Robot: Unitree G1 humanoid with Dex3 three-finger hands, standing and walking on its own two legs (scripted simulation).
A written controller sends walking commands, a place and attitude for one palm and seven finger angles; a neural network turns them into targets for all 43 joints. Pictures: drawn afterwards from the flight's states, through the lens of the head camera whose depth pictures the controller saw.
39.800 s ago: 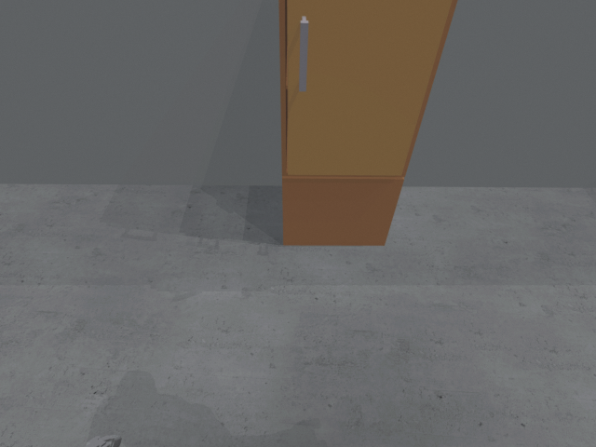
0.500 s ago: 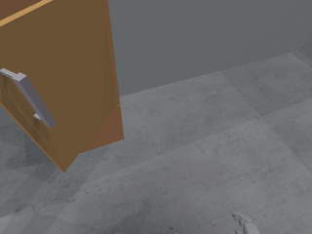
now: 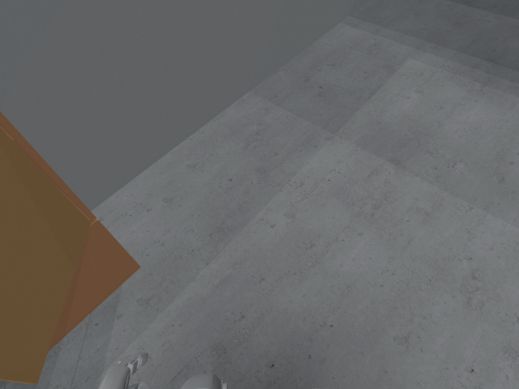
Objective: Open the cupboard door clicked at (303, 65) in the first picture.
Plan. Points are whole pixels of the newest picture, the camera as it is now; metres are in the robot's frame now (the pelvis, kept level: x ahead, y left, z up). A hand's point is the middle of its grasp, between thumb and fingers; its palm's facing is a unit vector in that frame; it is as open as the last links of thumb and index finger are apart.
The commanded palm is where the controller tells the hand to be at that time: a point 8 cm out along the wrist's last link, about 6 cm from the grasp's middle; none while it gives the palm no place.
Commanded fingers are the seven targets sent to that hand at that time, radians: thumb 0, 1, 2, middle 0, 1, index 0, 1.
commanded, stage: walk to a spot facing it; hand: left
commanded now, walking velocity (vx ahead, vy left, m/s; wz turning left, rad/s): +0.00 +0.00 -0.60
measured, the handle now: out of the picture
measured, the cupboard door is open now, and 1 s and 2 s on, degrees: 42 42 42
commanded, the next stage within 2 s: turn to face it in 1.66 s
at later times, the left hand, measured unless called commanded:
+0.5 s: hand (148, 374) +0.16 +0.21 -0.16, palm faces -0.24 -0.95 -0.19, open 7.4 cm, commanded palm none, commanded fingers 0.00 0.90 0.90 -0.20 -0.30 -0.20 -0.30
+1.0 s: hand (271, 271) +0.34 +0.00 -0.14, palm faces -0.57 -0.79 -0.23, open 7.3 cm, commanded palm none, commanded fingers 0.00 0.90 0.90 -0.20 -0.30 -0.20 -0.30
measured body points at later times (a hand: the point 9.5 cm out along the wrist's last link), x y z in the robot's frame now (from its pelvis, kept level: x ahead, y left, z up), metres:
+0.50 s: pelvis +0.05 +0.03 +0.02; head +0.09 +0.05 +0.46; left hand +0.17 +0.26 -0.14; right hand +0.05 -0.23 -0.11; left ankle +0.06 +0.14 -0.73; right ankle -0.02 -0.10 -0.65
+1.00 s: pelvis +0.16 -0.11 +0.01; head +0.19 -0.15 +0.46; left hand +0.37 +0.04 -0.12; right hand +0.04 -0.33 -0.14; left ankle +0.26 +0.03 -0.64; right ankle +0.12 -0.16 -0.73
